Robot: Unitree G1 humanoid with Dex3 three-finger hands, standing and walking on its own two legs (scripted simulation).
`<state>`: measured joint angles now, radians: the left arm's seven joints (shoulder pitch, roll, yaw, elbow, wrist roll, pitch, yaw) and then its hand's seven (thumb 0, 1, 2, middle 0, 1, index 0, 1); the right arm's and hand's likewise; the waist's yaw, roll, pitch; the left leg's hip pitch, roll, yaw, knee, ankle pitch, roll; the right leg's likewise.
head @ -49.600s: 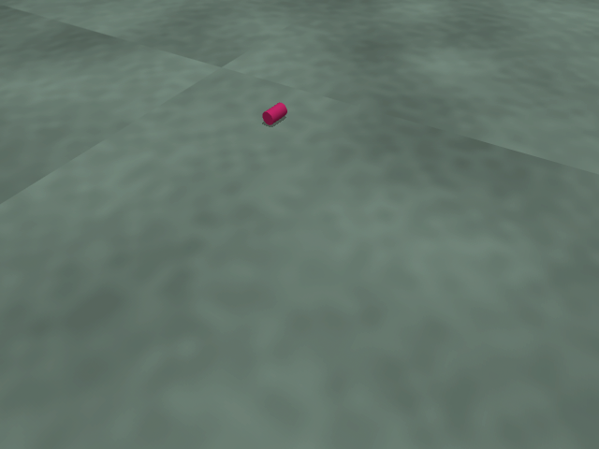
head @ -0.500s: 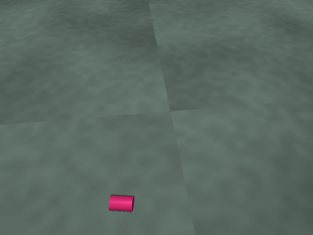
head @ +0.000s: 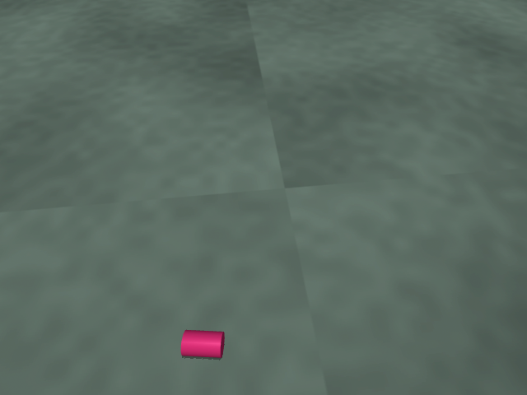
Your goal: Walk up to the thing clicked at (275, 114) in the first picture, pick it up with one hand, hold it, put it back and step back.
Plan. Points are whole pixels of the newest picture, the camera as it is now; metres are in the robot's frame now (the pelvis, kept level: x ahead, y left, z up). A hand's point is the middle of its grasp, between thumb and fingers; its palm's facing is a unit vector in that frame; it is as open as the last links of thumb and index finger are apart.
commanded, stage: stand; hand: left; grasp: from above
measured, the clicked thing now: (203, 343) +0.41 +0.24 -0.74
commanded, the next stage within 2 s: step back in 0.40 s
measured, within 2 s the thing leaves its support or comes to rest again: neither
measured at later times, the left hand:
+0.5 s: hand out of the picture +0.07 +0.25 -0.16, palm faces +0.00 -0.94 -0.35, open 7.4 cm
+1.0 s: hand out of the picture +0.02 +0.30 -0.18, palm faces -0.10 -0.93 -0.34, open 7.4 cm
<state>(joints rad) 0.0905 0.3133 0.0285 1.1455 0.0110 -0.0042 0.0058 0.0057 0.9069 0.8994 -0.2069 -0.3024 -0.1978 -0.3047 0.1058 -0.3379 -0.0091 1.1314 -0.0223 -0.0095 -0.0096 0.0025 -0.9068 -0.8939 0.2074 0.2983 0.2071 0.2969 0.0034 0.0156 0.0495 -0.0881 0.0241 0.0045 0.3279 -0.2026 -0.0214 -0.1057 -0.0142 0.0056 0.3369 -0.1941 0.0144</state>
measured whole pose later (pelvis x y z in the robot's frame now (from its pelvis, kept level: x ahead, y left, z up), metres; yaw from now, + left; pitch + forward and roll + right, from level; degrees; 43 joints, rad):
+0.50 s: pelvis -0.02 +0.00 +0.00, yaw +0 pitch -2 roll +0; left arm 0.10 0.34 0.04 1.08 -0.01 0.00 0.01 0.01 0.91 0.90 -0.21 -0.30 -0.20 -0.30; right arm 0.09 -0.35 -0.02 1.09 0.00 0.01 0.01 0.00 -0.91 -0.89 0.21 0.30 0.21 0.30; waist 0.00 0.01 0.10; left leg -0.17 0.03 0.01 0.43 -0.23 -0.02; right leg -0.18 0.00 0.01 0.41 -0.20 0.01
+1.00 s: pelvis -0.11 +0.05 -0.02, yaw -4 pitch -1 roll -1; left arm 0.12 0.39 0.07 0.87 0.01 0.07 0.02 0.00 0.91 0.90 -0.21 -0.30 -0.20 -0.30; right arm 0.15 -0.34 -0.05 0.90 -0.03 0.02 -0.02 0.00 -0.90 -0.89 0.21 0.30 0.21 0.30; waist -0.01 -0.06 0.19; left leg -0.31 -0.01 0.06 0.57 -0.24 0.06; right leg -0.42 0.11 0.17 1.09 -0.48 0.02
